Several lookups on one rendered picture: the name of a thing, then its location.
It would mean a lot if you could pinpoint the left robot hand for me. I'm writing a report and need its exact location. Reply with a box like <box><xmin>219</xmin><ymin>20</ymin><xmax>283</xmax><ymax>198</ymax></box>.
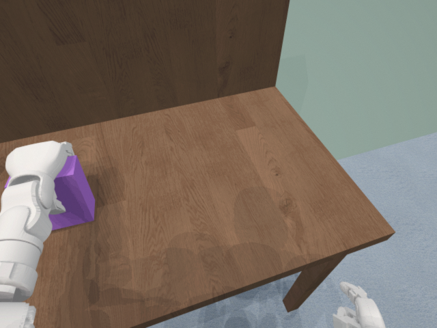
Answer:
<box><xmin>5</xmin><ymin>141</ymin><xmax>74</xmax><ymax>215</ymax></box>

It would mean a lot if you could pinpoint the left robot forearm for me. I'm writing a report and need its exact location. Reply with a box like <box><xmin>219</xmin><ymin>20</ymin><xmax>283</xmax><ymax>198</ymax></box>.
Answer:
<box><xmin>0</xmin><ymin>171</ymin><xmax>55</xmax><ymax>302</ymax></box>

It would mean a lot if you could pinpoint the table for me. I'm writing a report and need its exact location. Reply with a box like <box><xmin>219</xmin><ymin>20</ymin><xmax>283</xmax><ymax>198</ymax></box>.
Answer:
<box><xmin>0</xmin><ymin>0</ymin><xmax>395</xmax><ymax>328</ymax></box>

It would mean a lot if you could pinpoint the sponge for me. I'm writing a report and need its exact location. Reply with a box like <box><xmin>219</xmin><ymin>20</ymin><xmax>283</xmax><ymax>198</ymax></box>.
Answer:
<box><xmin>4</xmin><ymin>155</ymin><xmax>95</xmax><ymax>230</ymax></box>

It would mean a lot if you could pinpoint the right robot hand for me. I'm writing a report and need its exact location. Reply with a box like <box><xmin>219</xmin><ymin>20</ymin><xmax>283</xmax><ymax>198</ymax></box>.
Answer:
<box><xmin>333</xmin><ymin>282</ymin><xmax>386</xmax><ymax>328</ymax></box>

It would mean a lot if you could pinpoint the left robot upper arm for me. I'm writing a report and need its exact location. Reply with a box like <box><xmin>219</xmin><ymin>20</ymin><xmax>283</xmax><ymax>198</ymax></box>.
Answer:
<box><xmin>0</xmin><ymin>302</ymin><xmax>36</xmax><ymax>328</ymax></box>

